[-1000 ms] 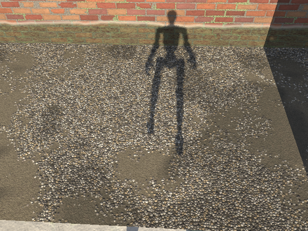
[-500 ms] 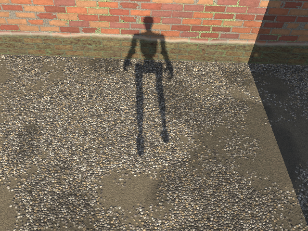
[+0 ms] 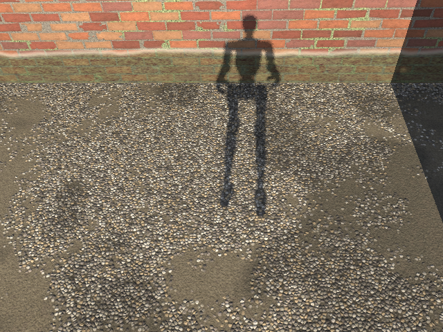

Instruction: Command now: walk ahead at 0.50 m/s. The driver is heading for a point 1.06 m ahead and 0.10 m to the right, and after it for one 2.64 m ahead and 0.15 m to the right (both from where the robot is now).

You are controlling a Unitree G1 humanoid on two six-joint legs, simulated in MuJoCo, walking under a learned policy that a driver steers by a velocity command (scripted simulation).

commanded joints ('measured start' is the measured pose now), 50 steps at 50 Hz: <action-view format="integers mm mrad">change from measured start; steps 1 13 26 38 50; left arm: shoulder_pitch -138 -168 -207 -173 -145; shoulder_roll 96 77 79 79 127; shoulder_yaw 15 11 8 14 44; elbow -111 -164 -171 -157 -124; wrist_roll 1 17 7 8 6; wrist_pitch -31 16 15 17 44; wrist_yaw -9 -22 -14 -5 -10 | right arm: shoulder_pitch -4 -151 -120 -101 -95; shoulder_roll -18 -46 0 -2 -23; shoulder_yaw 9 48 64 60 43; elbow -64 -138 -152 -128 -112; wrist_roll -11 8 -3 -1 -3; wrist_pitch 16 -16 -27 -29 -13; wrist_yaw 10 43 53 40 28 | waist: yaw -53 12 -14 -11 -21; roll -142 102 -55 -24 -62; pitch -140 -16 -44 -73 -164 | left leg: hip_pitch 133 106 211 276 270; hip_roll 47 163 86 88 106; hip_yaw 48 -117 20 35 111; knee -161 -623 -482 -446 -349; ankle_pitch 43 -145 59 244 621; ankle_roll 1 146 118 130 115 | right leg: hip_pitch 45 75 92 162 293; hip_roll -198 -30 -67 -60 -104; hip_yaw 205 36 106 93 73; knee -168 -11 -60 -11 95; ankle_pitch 348 -91 -119 93 798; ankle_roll -69 69 37 19 -17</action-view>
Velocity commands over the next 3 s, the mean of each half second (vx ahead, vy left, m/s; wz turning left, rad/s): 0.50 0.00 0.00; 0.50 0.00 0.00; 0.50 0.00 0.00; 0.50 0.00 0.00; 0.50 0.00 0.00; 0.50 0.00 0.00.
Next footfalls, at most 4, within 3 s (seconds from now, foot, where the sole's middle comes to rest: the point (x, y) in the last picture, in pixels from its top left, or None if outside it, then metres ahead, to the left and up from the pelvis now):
0.12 left None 0.06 0.11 -0.77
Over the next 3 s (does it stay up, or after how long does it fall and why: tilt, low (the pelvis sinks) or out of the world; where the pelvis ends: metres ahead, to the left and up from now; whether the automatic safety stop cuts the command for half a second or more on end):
stays up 0.08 0.03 -0.01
